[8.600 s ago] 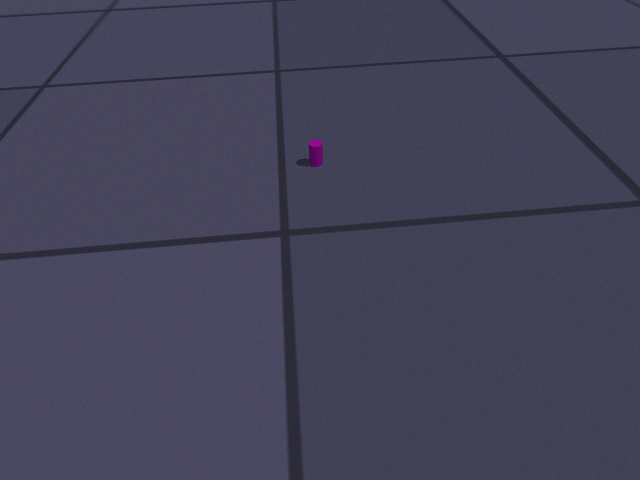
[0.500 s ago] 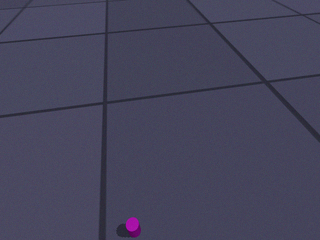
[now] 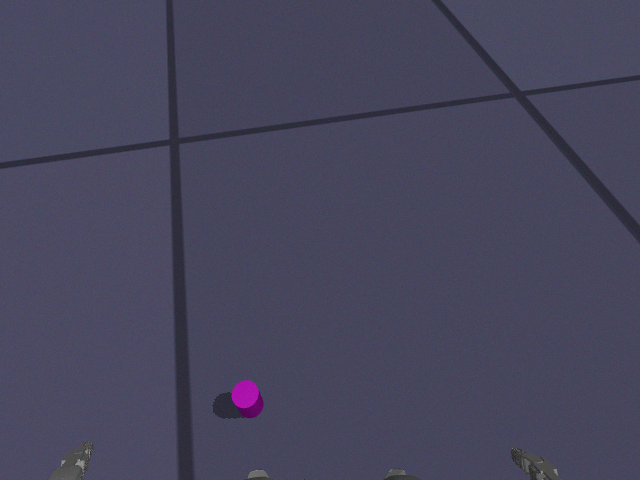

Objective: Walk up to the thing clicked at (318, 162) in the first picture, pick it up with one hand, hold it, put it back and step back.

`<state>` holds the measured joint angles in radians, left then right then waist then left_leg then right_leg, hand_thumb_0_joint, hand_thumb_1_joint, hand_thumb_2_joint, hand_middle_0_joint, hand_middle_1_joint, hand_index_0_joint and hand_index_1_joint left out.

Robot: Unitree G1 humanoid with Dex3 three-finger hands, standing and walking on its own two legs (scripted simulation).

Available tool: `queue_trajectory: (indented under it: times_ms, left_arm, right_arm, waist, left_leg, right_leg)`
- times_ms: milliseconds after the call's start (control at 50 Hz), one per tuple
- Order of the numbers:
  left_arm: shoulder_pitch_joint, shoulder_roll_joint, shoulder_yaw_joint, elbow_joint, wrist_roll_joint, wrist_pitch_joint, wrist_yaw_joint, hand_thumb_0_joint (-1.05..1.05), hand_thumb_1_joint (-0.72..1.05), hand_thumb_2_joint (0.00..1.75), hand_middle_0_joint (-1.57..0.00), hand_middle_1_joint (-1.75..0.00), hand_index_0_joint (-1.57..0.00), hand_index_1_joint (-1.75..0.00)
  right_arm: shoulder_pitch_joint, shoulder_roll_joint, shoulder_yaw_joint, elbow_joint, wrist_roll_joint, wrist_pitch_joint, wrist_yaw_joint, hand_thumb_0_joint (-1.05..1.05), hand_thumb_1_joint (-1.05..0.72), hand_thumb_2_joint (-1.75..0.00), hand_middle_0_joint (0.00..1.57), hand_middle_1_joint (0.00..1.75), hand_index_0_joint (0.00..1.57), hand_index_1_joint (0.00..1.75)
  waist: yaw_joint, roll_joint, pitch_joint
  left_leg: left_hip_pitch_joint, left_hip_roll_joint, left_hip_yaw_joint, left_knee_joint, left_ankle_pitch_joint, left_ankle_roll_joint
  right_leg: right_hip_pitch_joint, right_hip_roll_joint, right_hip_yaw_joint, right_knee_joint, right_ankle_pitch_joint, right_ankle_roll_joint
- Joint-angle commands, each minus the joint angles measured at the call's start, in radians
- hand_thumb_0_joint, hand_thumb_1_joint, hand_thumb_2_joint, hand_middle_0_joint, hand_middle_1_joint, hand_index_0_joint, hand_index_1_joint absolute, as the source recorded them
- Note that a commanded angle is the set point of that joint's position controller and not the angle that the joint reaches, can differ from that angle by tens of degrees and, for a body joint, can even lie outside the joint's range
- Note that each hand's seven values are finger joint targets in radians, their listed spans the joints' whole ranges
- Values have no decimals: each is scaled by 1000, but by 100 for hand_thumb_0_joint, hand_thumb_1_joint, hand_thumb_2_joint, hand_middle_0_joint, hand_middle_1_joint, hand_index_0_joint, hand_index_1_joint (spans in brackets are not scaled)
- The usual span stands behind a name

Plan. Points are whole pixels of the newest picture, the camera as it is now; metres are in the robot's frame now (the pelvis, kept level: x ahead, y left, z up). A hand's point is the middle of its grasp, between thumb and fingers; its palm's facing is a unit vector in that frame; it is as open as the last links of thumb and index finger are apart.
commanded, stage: go down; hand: left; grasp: from the side
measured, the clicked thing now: (248, 399) +0.40 +0.19 -0.66
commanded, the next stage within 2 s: none
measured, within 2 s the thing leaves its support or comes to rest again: neither
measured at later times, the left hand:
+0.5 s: hand out of the picture +0.16 +0.30 -0.18, palm faces +0.14 -0.95 -0.27, open 17.5 cm
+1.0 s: hand (119, 429) +0.27 +0.35 -0.26, palm faces +0.15 -0.97 -0.21, open 17.2 cm
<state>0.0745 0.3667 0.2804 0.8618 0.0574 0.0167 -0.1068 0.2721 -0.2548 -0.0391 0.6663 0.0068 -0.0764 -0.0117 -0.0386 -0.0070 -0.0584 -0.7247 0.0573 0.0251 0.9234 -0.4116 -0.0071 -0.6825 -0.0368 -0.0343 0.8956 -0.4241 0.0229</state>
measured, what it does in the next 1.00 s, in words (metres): lowers itself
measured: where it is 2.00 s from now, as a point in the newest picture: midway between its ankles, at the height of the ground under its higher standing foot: outside the picture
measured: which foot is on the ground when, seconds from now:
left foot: down 0.00-1.00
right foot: down 0.00-1.00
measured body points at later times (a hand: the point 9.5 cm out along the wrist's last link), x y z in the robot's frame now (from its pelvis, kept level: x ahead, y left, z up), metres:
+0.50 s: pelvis -0.02 +0.00 -0.07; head +0.09 +0.02 +0.36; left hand +0.15 +0.35 -0.16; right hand +0.17 -0.25 -0.15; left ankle +0.02 +0.12 -0.69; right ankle +0.01 -0.14 -0.69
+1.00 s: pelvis -0.06 -0.01 -0.21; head +0.12 +0.03 +0.20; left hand +0.25 +0.40 -0.25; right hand +0.10 -0.28 -0.32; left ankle +0.02 +0.12 -0.69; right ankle +0.01 -0.14 -0.69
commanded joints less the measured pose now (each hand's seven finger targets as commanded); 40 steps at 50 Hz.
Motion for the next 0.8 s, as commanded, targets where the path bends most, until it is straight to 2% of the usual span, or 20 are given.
queue_trajectory:
  times_ms: [0, 20, 40, 60, 80, 100, 220, 300, 340, 380, 460, 480, 500, 520, 560, 600, 680, 720, 740, 780]
  left_arm:
    - [33, 205, 51, -265, -15, -16, 0, 0, -61, 0, -9, -6, -9, -7]
    - [38, 225, 69, -298, -19, -5, 2, 0, -61, 0, -9, -7, -9, -7]
    - [58, 192, 43, -317, -23, 11, -4, 0, -61, 0, -9, -8, -9, -8]
    - [74, 242, 91, -330, -22, 22, 3, 0, -61, 0, -9, -6, -9, -7]
    - [92, 197, 50, -358, -26, 35, -4, 0, -61, 0, -9, -6, -9, -6]
    - [93, 234, 85, -383, -27, 43, -2, 0, -61, 0, -8, -7, -8, -7]
    - [167, 213, 88, -448, -41, 87, -19, 0, -61, 0, -8, -6, -9, -6]
    - [128, 232, 107, -483, -49, 79, -41, 0, -57, 0, -8, -5, -8, -5]
    - [64, 267, 141, -450, -57, 50, -51, 0, -56, 0, -8, -4, -8, -4]
    - [19, 254, 146, -401, -71, 2, -80, 0, -56, 0, -8, -4, -8, -3]
    - [-96, 301, 170, -390, -97, -127, -146, 0, -60, 0, -8, -7, -9, -7]
    - [-113, 338, 208, -377, -104, -156, -157, 0, -60, 1, -9, -9, -9, -8]
    - [-120, 325, 197, -360, -112, -180, -172, 0, -58, 3, -8, -9, -8, -8]
    - [-151, 353, 219, -362, -118, -206, -183, 0, -59, 3, -8, -10, -8, -9]
    - [-145, 392, 263, -303, -125, -233, -195, 0, -57, 6, -7, -10, -7, -10]
    - [-158, 381, 266, -255, -135, -256, -219, 0, -59, 8, -7, -12, -6, -12]
    - [-205, 468, 339, -253, -149, -290, -247, 0, -56, 10, -6, -12, -5, -12]
    - [-217, 462, 348, -215, -159, -303, -268, 0, -56, 9, -6, -13, -6, -13]
    - [-275, 495, 366, -251, -164, -315, -272, 0, -54, 11, -6, -12, -5, -13]
    - [-295, 508, 389, -196, -170, -334, -285, 0, -55, 11, -6, -13, -5, -13]
  right_arm:
    - [-24, -162, -64, -178, 8, -61, -32, 0, -91, -90, 20, 30, 20, 30]
    - [-25, -165, -63, -175, 8, -65, -35, 0, -90, -89, 20, 30, 20, 30]
    - [-25, -158, -61, -175, 7, -69, -38, 0, -90, -90, 20, 30, 20, 30]
    - [-25, -166, -61, -180, 6, -74, -43, 0, -89, -89, 20, 30, 20, 30]
    - [-25, -156, -57, -186, 9, -79, -48, 0, -91, -90, 20, 30, 20, 30]
    - [-27, -160, -53, -188, 6, -82, -50, 0, -89, -89, 20, 30, 20, 30]
    - [-41, -150, -43, -215, 0, -108, -66, 0, -90, -90, 20, 30, 20, 30]
    - [-41, -141, -39, -226, -5, -130, -73, 0, -93, -90, 20, 30, 20, 30]
    - [-49, -145, -35, -218, -9, -141, -75, 0, -93, -90, 20, 30, 20, 30]
    - [-58, -148, -39, -217, -13, -154, -73, 0, -94, -91, 20, 30, 20, 30]
    - [-71, -159, -37, -216, -17, -178, -70, 0, -93, -90, 20, 30, 20, 30]
    - [-69, -170, -38, -216, -17, -180, -70, 0, -93, -90, 20, 30, 20, 30]
    - [-66, -172, -37, -210, -17, -179, -70, 0, -92, -90, 20, 30, 20, 30]
    - [-66, -180, -36, -208, -17, -179, -69, 0, -92, -90, 20, 30, 20, 30]
    - [-67, -195, -36, -198, -15, -171, -66, 0, -92, -90, 20, 30, 20, 30]
    - [-71, -208, -38, -190, -18, -161, -59, 0, -90, -90, 20, 30, 20, 30]
    - [-64, -224, -42, -168, -18, -144, -52, 0, -90, -90, 20, 30, 20, 30]
    - [-73, -227, -41, -153, -21, -138, -47, 0, -90, -90, 20, 30, 20, 30]
    - [-64, -228, -40, -150, -22, -135, -46, 0, -90, -90, 20, 30, 20, 30]
    - [-72, -229, -38, -136, -22, -130, -43, 0, -91, -90, 20, 30, 20, 30]
  waist:
    - [11, 68, -276]
    - [14, 76, -261]
    - [10, 82, -253]
    - [11, 72, -268]
    - [6, 81, -261]
    - [8, 84, -259]
    - [8, 103, -246]
    - [-11, 91, -271]
    - [-11, 87, -243]
    - [-14, 71, -242]
    - [-2, 111, -332]
    - [2, 109, -379]
    - [5, 110, -409]
    - [4, 121, -427]
    - [33, 119, -488]
    - [44, 147, -513]
    - [70, 136, -602]
    - [59, 122, -614]
    - [53, 120, -630]
    - [46, 95, -605]
  left_leg:
    - [124, -26, -27, -67, 194, 12]
    - [103, -25, -30, -57, 176, 11]
    - [95, -24, -30, -48, 166, 11]
    - [90, -20, -35, -42, 164, 11]
    - [81, -22, -32, -31, 156, 11]
    - [69, -21, -37, -28, 134, 11]
    - [13, -18, -51, 15, 121, 8]
    - [-34, -22, -41, 85, 132, 15]
    - [-97, -22, -42, 129, 114, 18]
    - [-158, -23, -46, 176, 52, 20]
    - [-264, -29, -50, 285, -14, 21]
    - [-280, -29, -55, 311, 9, 21]
    - [-284, -26, -56, 337, 19, 20]
    - [-313, -27, -67, 359, 14, 17]
    - [-318, -22, -79, 395, 54, 16]
    - [-320, -17, -98, 413, 41, 10]
    - [-362, -20, -99, 482, 84, 14]
    - [-378, -19, -99, 532, 127, 20]
    - [-408, -21, -94, 556, 131, 23]
    - [-471, -22, -90, 591, 94, 29]
  right_leg:
    - [30, 41, -11, -40, 174, -44]
    - [9, 40, -12, -30, 155, -43]
    - [-4, 39, -10, -26, 147, -42]
    - [-13, 43, -14, -13, 143, -41]
    - [-20, 38, -11, -12, 137, -41]
    - [-32, 38, -13, -1, 117, -41]
    - [-96, 37, -20, 55, 96, -42]
    - [-136, 34, -11, 88, 113, -38]
    - [-198, 32, -10, 132, 96, -38]
    - [-279, 33, -8, 184, 36, -39]
    - [-397, 25, 10, 300, -21, -41]
    - [-409, 26, 10, 330, -1, -41]
    - [-427, 25, 16, 353, 3, -42]
    - [-461, 23, 12, 387, -5, -43]
    - [-503, 25, 5, 437, 9, -48]
    - [-568, 27, -5, 486, -8, -52]
    - [-589, 29, -3, 540, 20, -55]
    - [-629, 33, -9, 572, 47, -56]
    - [-628, 32, -5, 583, 57, -54]
    - [-654, 34, -1, 601, 30, -53]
